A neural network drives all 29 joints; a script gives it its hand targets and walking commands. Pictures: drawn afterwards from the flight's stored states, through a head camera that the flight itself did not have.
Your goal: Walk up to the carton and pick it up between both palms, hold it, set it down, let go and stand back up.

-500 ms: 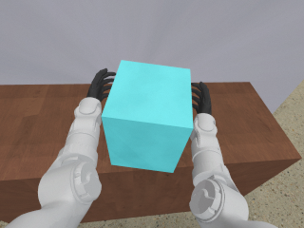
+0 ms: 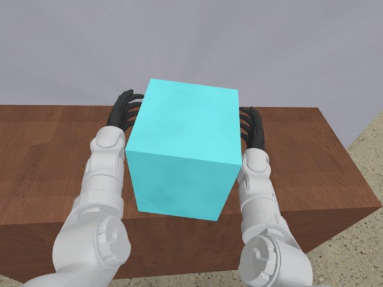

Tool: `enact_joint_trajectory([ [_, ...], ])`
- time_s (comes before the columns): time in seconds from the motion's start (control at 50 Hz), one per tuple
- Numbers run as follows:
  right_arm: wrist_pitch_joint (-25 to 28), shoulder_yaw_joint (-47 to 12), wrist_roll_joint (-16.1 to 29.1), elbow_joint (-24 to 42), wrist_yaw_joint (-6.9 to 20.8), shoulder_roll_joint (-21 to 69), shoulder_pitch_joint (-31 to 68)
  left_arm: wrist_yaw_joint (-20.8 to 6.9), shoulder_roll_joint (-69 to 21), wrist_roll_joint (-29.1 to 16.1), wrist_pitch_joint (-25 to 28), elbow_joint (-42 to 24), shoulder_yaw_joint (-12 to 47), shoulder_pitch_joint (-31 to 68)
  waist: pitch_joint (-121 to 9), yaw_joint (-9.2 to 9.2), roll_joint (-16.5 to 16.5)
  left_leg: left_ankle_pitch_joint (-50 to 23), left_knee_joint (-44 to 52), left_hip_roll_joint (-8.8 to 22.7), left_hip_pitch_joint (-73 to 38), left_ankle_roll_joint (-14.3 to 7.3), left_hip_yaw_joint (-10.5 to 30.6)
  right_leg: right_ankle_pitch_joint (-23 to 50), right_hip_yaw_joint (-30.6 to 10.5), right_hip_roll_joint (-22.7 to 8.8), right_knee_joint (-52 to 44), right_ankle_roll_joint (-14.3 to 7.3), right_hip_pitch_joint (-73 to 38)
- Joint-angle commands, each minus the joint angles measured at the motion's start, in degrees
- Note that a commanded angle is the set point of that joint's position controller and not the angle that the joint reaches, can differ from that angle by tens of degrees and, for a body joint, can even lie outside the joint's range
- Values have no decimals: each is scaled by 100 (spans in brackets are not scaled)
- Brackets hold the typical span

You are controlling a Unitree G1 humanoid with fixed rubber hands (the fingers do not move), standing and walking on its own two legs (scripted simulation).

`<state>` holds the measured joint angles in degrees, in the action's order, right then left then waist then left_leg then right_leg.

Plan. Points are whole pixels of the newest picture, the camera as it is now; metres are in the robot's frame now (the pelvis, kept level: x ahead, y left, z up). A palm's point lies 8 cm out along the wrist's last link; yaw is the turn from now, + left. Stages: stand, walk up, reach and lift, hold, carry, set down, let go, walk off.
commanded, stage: reach and lift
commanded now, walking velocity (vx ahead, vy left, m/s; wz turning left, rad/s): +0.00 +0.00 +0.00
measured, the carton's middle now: (185, 153) +0.41 +0.00 +0.03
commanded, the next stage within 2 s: none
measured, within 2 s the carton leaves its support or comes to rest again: leaves its support in 1.12 s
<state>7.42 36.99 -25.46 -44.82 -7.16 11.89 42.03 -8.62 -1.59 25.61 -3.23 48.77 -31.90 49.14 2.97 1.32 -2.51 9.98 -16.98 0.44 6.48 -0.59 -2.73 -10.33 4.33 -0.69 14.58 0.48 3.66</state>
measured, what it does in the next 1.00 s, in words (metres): stands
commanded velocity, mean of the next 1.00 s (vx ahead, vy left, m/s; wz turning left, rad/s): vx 0.00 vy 0.00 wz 0.00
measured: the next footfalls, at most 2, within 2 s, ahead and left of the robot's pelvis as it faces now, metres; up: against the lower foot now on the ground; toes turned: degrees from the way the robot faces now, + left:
none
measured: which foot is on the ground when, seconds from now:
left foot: down 0.00-1.00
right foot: down 0.00-1.00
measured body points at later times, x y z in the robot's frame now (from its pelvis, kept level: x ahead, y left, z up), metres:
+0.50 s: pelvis +0.00 +0.01 +0.00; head +0.03 +0.03 +0.45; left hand +0.44 +0.14 +0.11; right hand +0.40 -0.15 +0.10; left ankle -0.01 +0.11 -0.75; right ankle -0.03 -0.11 -0.75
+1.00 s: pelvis -0.01 +0.00 +0.00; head +0.01 +0.02 +0.45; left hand +0.42 +0.14 +0.11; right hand +0.39 -0.15 +0.10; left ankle -0.01 +0.11 -0.75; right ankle -0.03 -0.11 -0.75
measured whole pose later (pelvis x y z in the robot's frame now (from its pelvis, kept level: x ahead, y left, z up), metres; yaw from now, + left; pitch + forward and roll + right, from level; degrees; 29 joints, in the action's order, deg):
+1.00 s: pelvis -0.01 +0.00 +0.00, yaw +0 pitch +0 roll -1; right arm 8.9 28.6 -16.3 -48.3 -8.6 8.0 39.8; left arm -5.6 -1.6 21.8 -7.3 44.1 -25.5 45.6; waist 1.7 1.8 -2.8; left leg 8.8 -16.6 1.0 7.7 -0.3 -2.6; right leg -8.1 4.6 -0.1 12.0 0.0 3.7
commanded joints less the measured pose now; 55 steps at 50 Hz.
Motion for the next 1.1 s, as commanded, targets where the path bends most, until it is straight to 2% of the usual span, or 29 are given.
enact_joint_trajectory([
  [0.0,244,-1746,-117,-157,743,2426,2352,-480,-2359,-27,56,67,1232,2367,-2114,132,237,-2008,-31,-122,-576,203,-546,2319,303,216,266,436,-992],
  [0.06,271,-1700,-102,-186,735,2366,2362,-463,-2405,6,16,124,1238,2318,-2084,106,312,-2133,-89,-99,-726,231,-534,2101,328,234,197,376,-747],
  [0.16,300,-1735,-39,-146,735,2348,2389,-446,-2418,-37,-35,108,1313,2263,-2130,110,383,-2435,-180,-79,-819,240,-519,2261,328,247,209,358,-679],
  [0.22,325,-1733,-13,-214,729,2326,2381,-434,-2484,-89,-22,51,1383,2273,-2242,183,365,-2430,-178,-62,-895,259,-489,2166,352,269,164,334,-629],
  [0.32,416,-1830,50,-236,751,2312,2405,-345,-2540,-123,-27,60,1504,2212,-2302,146,425,-2834,-293,-10,-1097,313,-455,2106,388,311,128,259,-380],
  [0.42,319,-1857,86,-182,738,2257,2361,-389,-2460,-83,-135,189,1359,2122,-2072,122,242,-2265,-93,-49,-744,180,-486,2058,333,269,101,292,-687],
  [0.5,354,-1817,91,-98,734,2248,2456,-364,-2523,-96,-149,81,1413,2241,-2297,125,398,-2185,-79,-65,-864,237,-506,1805,354,270,17,245,-576],
  [0.62,530,-1968,165,-167,712,2272,2510,-285,-2636,-166,-56,-20,1630,2241,-2567,156,506,-2840,-278,-22,-1053,334,-452,2276,399,312,100,210,-496],
  [0.66,558,-2060,220,-147,691,2250,2554,-268,-2646,-206,-78,-22,1674,2149,-2564,150,429,-2922,-286,-12,-1005,327,-428,2395,398,317,96,210,-555],
  [0.7,569,-2114,239,-188,667,2248,2534,-261,-2662,-227,-67,-80,1709,2203,-2611,145,426,-2803,-247,-26,-912,323,-428,2389,372,308,99,222,-647],
  [0.74,612,-2298,312,-46,653,2280,2673,-240,-2676,-255,-78,-115,1770,2214,-2701,108,348,-2804,-234,-52,-862,290,-448,2680,351,301,126,238,-822],
  [0.76,631,-2370,377,-34,636,2263,2716,-222,-2727,-296,-84,-167,1865,2199,-2754,123,420,-2904,-249,-39,-854,314,-418,2787,353,303,164,230,-873],
  [0.82,509,-2524,542,-91,581,2183,2671,-252,-2681,-297,-277,-61,1799,2009,-2426,121,203,-2558,-143,-61,-717,226,-444,2775,289,271,90,238,-1072],
  [0.9,525,-2789,795,72,578,2217,2878,-177,-2840,-538,-296,-611,2188,2344,-2864,131,338,-2876,-207,-54,-867,315,-412,2979,303,292,180,237,-1108],
  [0.92,512,-2805,824,12,574,2213,2902,-160,-2851,-554,-297,-637,2247,2402,-2886,175,342,-2868,-223,-62,-925,332,-398,2914,317,298,142,215,-1058],
  [1.02,444,-3037,1058,343,558,2136,3237,-103,-2924,-634,-418,-699,2416,2413,-3086,68,410,-2481,-180,-95,-810,278,-386,2720,264,267,118,183,-1121],
  [1.08,283,-3177,1217,375,550,2080,3295,-114,-2834,-650,-569,-709,2359,2347,-2785,31,251,-2125,-79,-115,-687,194,-390,2546,237,242,67,206,-1217],
])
